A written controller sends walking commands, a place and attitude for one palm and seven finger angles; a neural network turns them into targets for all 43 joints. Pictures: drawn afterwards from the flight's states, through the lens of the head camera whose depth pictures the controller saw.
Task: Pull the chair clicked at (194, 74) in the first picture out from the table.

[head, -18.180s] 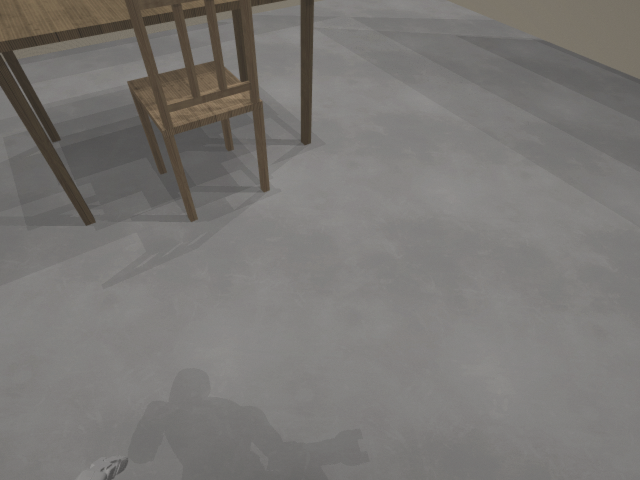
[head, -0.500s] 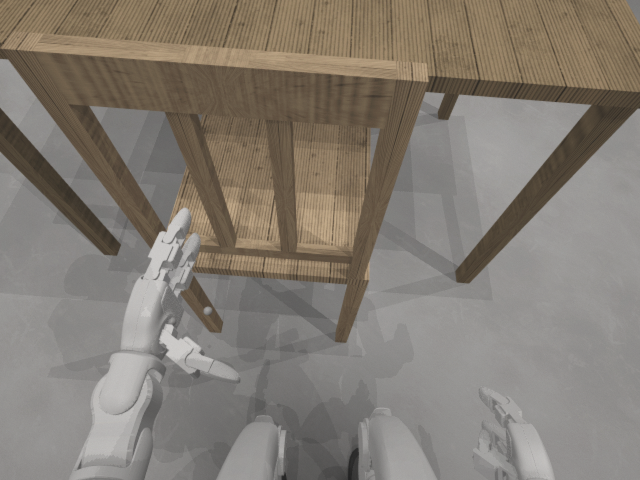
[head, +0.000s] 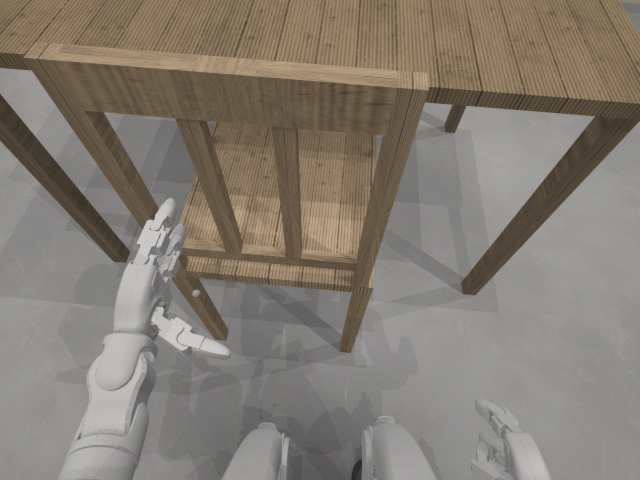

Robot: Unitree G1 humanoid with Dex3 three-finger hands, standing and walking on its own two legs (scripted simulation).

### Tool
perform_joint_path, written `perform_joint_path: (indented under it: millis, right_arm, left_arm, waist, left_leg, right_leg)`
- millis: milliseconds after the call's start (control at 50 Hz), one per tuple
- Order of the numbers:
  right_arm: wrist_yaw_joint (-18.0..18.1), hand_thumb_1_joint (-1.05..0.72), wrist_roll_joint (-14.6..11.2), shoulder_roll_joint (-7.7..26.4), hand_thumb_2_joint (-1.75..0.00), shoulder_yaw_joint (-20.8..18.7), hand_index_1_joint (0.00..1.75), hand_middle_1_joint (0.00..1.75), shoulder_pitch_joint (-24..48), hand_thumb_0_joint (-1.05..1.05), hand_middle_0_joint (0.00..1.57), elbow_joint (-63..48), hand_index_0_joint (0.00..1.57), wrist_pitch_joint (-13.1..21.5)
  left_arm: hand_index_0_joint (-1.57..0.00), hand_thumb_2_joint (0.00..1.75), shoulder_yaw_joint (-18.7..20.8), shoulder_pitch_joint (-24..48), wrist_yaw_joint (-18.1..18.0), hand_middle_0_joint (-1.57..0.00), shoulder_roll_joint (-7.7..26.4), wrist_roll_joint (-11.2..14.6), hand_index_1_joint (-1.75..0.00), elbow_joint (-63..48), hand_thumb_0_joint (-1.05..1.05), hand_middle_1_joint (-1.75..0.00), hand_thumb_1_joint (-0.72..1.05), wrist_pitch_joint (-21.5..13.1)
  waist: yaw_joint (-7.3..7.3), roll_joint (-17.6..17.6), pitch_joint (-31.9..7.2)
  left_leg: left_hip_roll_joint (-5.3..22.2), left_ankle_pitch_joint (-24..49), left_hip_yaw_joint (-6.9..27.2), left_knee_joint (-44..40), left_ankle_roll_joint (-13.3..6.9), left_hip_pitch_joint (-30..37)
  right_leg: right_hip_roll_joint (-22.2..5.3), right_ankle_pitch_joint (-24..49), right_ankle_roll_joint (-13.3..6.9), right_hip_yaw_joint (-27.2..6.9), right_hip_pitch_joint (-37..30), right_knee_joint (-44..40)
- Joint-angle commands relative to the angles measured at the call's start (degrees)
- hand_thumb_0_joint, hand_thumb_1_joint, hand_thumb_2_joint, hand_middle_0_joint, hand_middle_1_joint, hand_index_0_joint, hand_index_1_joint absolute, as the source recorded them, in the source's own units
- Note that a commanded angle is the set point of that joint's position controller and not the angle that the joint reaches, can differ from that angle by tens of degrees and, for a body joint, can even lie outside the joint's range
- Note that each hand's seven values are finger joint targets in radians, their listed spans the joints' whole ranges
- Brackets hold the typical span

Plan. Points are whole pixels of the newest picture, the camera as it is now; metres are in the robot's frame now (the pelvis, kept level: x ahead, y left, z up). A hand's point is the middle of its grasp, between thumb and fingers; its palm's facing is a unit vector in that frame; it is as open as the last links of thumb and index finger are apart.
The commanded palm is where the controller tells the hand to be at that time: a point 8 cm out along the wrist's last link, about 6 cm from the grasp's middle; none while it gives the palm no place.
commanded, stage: aim the fingers beside a spindle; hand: left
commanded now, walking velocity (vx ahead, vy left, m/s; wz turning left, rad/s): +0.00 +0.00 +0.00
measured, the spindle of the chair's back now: (217, 195) +0.48 +0.16 +0.03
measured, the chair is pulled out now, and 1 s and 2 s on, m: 0.00 0.00 0.00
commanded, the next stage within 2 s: push the fingers through the gap in 0.30 s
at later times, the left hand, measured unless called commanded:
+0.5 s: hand (219, 316) +0.30 +0.13 +0.02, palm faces -0.17 -0.99 +0.01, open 16.9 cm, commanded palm +0.32 +0.20 +0.02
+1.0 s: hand (220, 255) +0.39 +0.14 +0.01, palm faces -0.08 -1.00 -0.05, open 16.9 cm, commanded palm +0.37 +0.19 +0.02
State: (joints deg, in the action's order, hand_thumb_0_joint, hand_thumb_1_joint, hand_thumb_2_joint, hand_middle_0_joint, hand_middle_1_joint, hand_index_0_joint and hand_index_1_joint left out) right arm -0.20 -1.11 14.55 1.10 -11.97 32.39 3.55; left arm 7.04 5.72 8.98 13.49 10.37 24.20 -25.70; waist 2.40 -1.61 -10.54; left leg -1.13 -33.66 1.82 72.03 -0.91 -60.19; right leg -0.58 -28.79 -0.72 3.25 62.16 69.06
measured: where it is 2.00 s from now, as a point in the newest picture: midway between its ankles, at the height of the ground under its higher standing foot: outside the picture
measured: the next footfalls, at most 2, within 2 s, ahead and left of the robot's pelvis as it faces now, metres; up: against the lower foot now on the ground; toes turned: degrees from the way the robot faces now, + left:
none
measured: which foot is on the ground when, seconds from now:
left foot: down 0.00-1.00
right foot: down 0.00-1.00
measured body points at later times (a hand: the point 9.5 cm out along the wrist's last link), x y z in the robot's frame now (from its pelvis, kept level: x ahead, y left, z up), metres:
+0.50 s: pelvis +0.00 +0.01 +0.00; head +0.11 +0.02 +0.44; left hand +0.31 +0.18 +0.02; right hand +0.16 -0.24 -0.10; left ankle +0.00 +0.11 -0.63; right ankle +0.04 -0.12 -0.63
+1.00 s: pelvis -0.01 +0.01 -0.01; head +0.12 +0.02 +0.43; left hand +0.39 +0.20 +0.01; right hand +0.12 -0.25 -0.12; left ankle +0.00 +0.11 -0.63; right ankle +0.04 -0.12 -0.63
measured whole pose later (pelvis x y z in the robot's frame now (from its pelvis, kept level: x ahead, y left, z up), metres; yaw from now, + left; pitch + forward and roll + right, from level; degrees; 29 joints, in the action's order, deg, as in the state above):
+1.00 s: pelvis -0.01 +0.01 -0.01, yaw -1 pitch +24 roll -2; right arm 0.0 0.2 14.3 0.8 -12.6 34.0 2.7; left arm 7.9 20.2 6.7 13.9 7.3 34.0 -25.1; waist 5.0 -1.4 -9.3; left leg -1.0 -33.7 1.4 74.0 -1.6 -64.1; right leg -0.5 -28.2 0.0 2.9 65.7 70.1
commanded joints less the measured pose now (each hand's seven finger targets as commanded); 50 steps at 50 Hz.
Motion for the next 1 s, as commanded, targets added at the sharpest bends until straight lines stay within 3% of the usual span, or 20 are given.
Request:
perform_joint_path:
  millis: [0, 40, 80, 100, 160, 200, 240, 300, 380, 440, 500, 540, 580, 640, 680, 720, 760, 840, 900, 980]
  right_arm:
    - [0.99, -0.9, -0.58, 8.7, -0.9, -4.17, 0.3, 0.3, 0.11, 0.0, 0.2, -10.15, 0.2, 2.8]
    - [1.46, -0.9, -0.17, 7.71, -0.9, -4.41, 0.3, 0.3, -0.34, 0.0, 0.2, -10.63, 0.2, 3.71]
    - [1.77, -0.9, 0.43, 6.99, -0.9, -4.0, 0.3, 0.3, -1.26, 0.0, 0.2, -9.25, 0.2, 4.43]
    - [1.92, -0.9, 0.78, 7.01, -0.9, -3.87, 0.3, 0.3, -1.73, 0.0, 0.2, -8.19, 0.2, 4.36]
    - [1.42, -0.9, 1.15, 6.53, -0.9, -3.26, 0.3, 0.3, -0.02, 0.0, 0.2, -5.91, 0.2, 3.5]
    - [0.83, -0.9, 1.01, 7.22, -0.9, -3.24, 0.3, 0.3, 0.09, 0.0, 0.2, -5.3, 0.2, 2.7]
    - [0.32, -0.9, 0.22, 8.59, -0.9, -3.27, 0.3, 0.3, 0.06, 0.0, 0.2, -6.4, 0.2, 1.91]
    - [0.37, -0.9, -0.93, 8.91, -0.9, -3.81, 0.3, 0.3, 0.03, 0.0, 0.2, -9.44, 0.2, 2.24]
    - [1.79, -0.9, -0.19, 7.98, -0.9, -4.49, 0.3, 0.3, -0.76, 0.0, 0.2, -9.97, 0.2, 4.18]
    - [2.1, -0.9, 1.19, 7.18, -0.9, -3.71, 0.3, 0.3, -1.28, 0.0, 0.2, -6.26, 0.2, 4.7]
    - [1.12, -0.9, 1.78, 7.2, -0.9, -3.51, 0.3, 0.3, -0.48, 0.0, 0.2, -3.99, 0.2, 3.94]
    - [0.36, -0.9, 1.69, 7.93, -0.9, -3.51, 0.3, 0.3, 0.21, 0.0, 0.2, -4.69, 0.2, 2.87]
    - [0.08, -0.9, 1.2, 8.78, -0.9, -3.62, 0.3, 0.3, -0.11, 0.0, 0.2, -6.0, 0.2, 1.89]
    - [0.52, -0.9, 0.35, 9.08, -0.9, -3.92, 0.3, 0.3, -0.82, 0.0, 0.2, -8.49, 0.2, 1.12]
    - [1.17, -0.9, 0.02, 8.58, -0.9, -3.92, 0.3, 0.3, -1.01, 0.0, 0.2, -8.56, 0.2, 1.46]
    - [1.71, -0.9, 0.18, 8.3, -0.9, -3.68, 0.3, 0.3, -1.48, 0.0, 0.2, -7.52, 0.2, 2.05]
    - [2.15, -0.9, 0.58, 8.14, -0.9, -3.43, 0.3, 0.3, -2.04, 0.0, 0.2, -5.36, 0.2, 2.43]
    - [1.46, -0.9, 1.26, 8.38, -0.9, -3.16, 0.3, 0.3, -2.46, 0.0, 0.2, -3.03, 0.2, 2.26]
    - [0.64, -0.9, 1.35, 9.04, -0.9, -3.56, 0.3, 0.3, -3.3, 0.0, 0.2, -3.77, 0.2, 1.36]
    - [0.24, -0.9, 1.01, 8.53, -0.9, -4.13, 0.3, 0.3, -4.09, 0.0, 0.2, -5.62, 0.2, 0.53]
  left_arm:
    - [-0.06, 0.3, -4.6, 8.26, 5.34, -0.06, 1.26, 1.08, -0.08, -15.26, 0.0, -0.08, -0.5, -0.87]
    - [-0.06, 0.3, -0.41, 9.07, 3.79, -0.06, 6.6, 2.12, -0.08, -29.41, 0.0, -0.08, -0.5, -4.08]
    - [-0.06, 0.3, 4.07, 6.9, 0.07, -0.06, 10.56, 2.32, -0.08, -35.43, 0.0, -0.08, -0.5, -6.93]
    - [-0.06, 0.3, 7.01, 6.09, -2.08, -0.06, 13.26, 1.94, -0.08, -34.75, 0.0, -0.08, -0.5, -7.59]
    - [-0.06, 0.3, 6.9, 6.38, -4.89, -0.06, 9.36, -0.31, -0.08, -19.59, 0.0, -0.08, -0.5, -6.82]
    - [-0.06, 0.3, 4.93, 2.63, -3.7, -0.06, 6.19, -1.46, -0.08, -6.94, 0.0, -0.08, -0.5, -4.44]
    - [-0.06, 0.3, 1.15, 0.92, -0.03, -0.06, 2.67, -1.11, -0.08, -0.12, 0.0, -0.08, -0.5, -1.29]
    - [-0.06, 0.3, -6.37, 3.6, 6.23, -0.06, -2.28, 0.93, -0.08, -6.68, 0.0, -0.08, -0.5, 0.97]
    - [-0.06, 0.3, -1.34, 10.44, 4.5, -0.06, 6.38, 2.9, -0.08, -31.53, 0.0, -0.08, -0.5, -4.18]
    - [-0.06, 0.3, 4.12, 11.2, -2.19, -0.06, 9.0, 1.53, -0.08, -28.14, 0.0, -0.08, -0.5, -7.82]
    - [-0.06, 0.3, 4.5, 11.65, -5.96, -0.06, 7.18, -2.11, -0.08, -13.45, 0.0, -0.08, -0.5, -8.11]
    - [-0.06, 0.3, 1.85, 11.93, -5.3, -0.06, 4.66, -3.88, -0.08, -5.75, 0.0, -0.08, -0.5, -6.0]
    - [-0.06, 0.3, -0.1, 13.34, -2.85, -0.06, 3.97, -3.89, -0.08, -4.19, 0.0, -0.08, -0.5, -2.92]
    - [-0.06, 0.3, 0.02, 15.35, 1.19, -0.06, 5.82, -1.75, -0.08, -11.58, 0.0, -0.08, -0.5, -0.03]
    - [-0.06, 0.3, -0.51, 19.73, 2.02, -0.06, 5.73, 0.25, -0.08, -18.4, 0.0, -0.08, -0.5, -0.18]
    - [-0.06, 0.3, 0.41, 21.12, 1.19, -0.06, 5.89, 1.62, -0.08, -19.83, 0.0, -0.08, -0.5, -1.25]
    - [-0.06, 0.3, 2.88, 22.81, -0.88, -0.06, 6.99, 1.38, -0.08, -15.63, 0.0, -0.08, -0.5, -2.8]
    - [-0.06, 0.3, 3.23, 25.59, -3.49, -0.06, 6.26, -2.06, -0.08, -1.86, 0.0, -0.08, -0.5, -4.24]
    - [-0.06, 0.3, 2.55, 25.71, -2.71, -0.06, 6.44, -3.88, -0.08, 1.96, 0.0, -0.08, -0.5, -3.19]
    - [-0.06, 0.3, 1.24, 27.58, -0.91, -0.06, 5.71, -2.16, -0.08, -6.59, 0.0, -0.08, -0.5, -2.73]
  waist:
    - [1.63, -1.12, -20.48]
    - [-0.54, -6.22, -30.32]
    - [-1.32, -6.67, -31.87]
    - [-0.88, -4.54, -30.01]
    - [1.53, 0.79, -16.45]
    - [2.13, 4.41, -9.6]
    - [2.18, 4.69, -7.69]
    - [2.45, 0.53, -14.56]
    - [0.3, -6.95, -30.18]
    - [1.45, -2.7, -24.34]
    - [2.59, 0.77, -14.07]
    - [2.69, 0.41, -11.86]
    - [2.32, -1.0, -14.8]
    - [0.93, -4.11, -24.73]
    - [1.51, -5.11, -28.3]
    - [2.34, -3.46, -28.12]
    - [3.36, 0.0, -23.54]
    - [4.21, 1.41, -14.5]
    - [3.22, -1.89, -16.75]
    - [2.17, -5.88, -28.01]
  left_leg:
    - [0.33, 16.22, 0.22, -9.62, -0.57, 9.43]
    - [0.71, 25.97, 0.62, -10.45, -0.09, 18.38]
    - [1.05, 31.09, 1.0, -10.78, 0.63, 21.38]
    - [1.18, 30.91, 1.37, -10.57, 0.7, 19.54]
    - [0.7, 19.42, 0.97, -9.65, 0.19, 8.6]
    - [0.3, 11.94, 0.33, -9.37, -0.07, 2.93]
    - [0.04, 8.57, 0.0, -10.09, 0.02, 1.56]
    - [0.37, 13.16, 0.21, -10.6, -0.34, 7.5]
    - [1.45, 28.4, 2.08, -10.76, 0.45, 22.19]
    - [1.52, 28.45, 2.78, -9.49, 1.01, 17.47]
    - [0.9, 17.69, 2.18, -7.68, 0.48, 7.1]
    - [0.49, 12.01, 1.63, -8.03, 0.5, 4.53]
    - [0.33, 11.4, 1.18, -9.13, 0.35, 5.88]
    - [0.61, 19.09, 0.97, -10.39, 0.43, 12.56]
    - [1.12, 24.01, 1.91, -10.68, 0.72, 17.45]
    - [1.5, 25.6, 2.74, -10.28, 0.63, 18.03]
    - [1.56, 23.48, 2.71, -9.55, 0.42, 14.18]
    - [0.87, 13.37, 1.98, -8.85, 0.18, 5.79]
    - [0.71, 14.58, 1.66, -9.64, 0.47, 7.61]
    - [1.27, 26.82, 1.51, -9.73, 1.21, 17.21]
  right_leg:
    - [-0.35, 12.45, -1.27, -2.32, -17.48, -9.23]
    - [-0.46, 19.54, -1.4, -2.45, -21.9, -8.58]
    - [-0.19, 22.37, -1.46, -2.1, -22.25, -7.96]
    - [0.21, 22.33, -1.36, -1.79, -21.36, -7.47]
    - [0.44, 14.41, -0.58, -1.34, -16.63, -7.61]
    - [0.62, 7.54, -0.55, -1.57, -13.78, -9.22]
    - [0.52, 4.46, -0.93, -1.51, -12.35, -10.15]
    - [0.12, 9.16, -1.41, -1.48, -14.72, -10.13]
    - [-0.2, 18.29, -1.39, -1.33, -18.51, -8.65]
    - [0.38, 17.65, -1.21, -0.49, -14.24, -6.26]
    - [0.58, 9.7, -0.89, -0.07, -8.61, -5.38]
    - [0.41, 5.57, -1.04, -0.23, -7.09, -5.78]
    - [0.41, 5.73, -1.43, -0.74, -9.31, -6.97]
    - [0.26, 12.85, -1.61, -1.42, -16.2, -7.81]
    - [0.22, 15.91, -1.31, -1.1, -17.25, -8.12]
    - [0.46, 16.48, -0.96, -0.78, -16.22, -7.99]
    - [0.6, 15.51, -0.64, -0.57, -14.44, -7.58]
    - [0.62, 7.22, -0.69, -0.48, -8.98, -7.25]
    - [0.58, 7.72, -1.38, -0.5, -9.25, -7.08]
    - [0.46, 17.35, -1.45, -0.94, -14.33, -6.94]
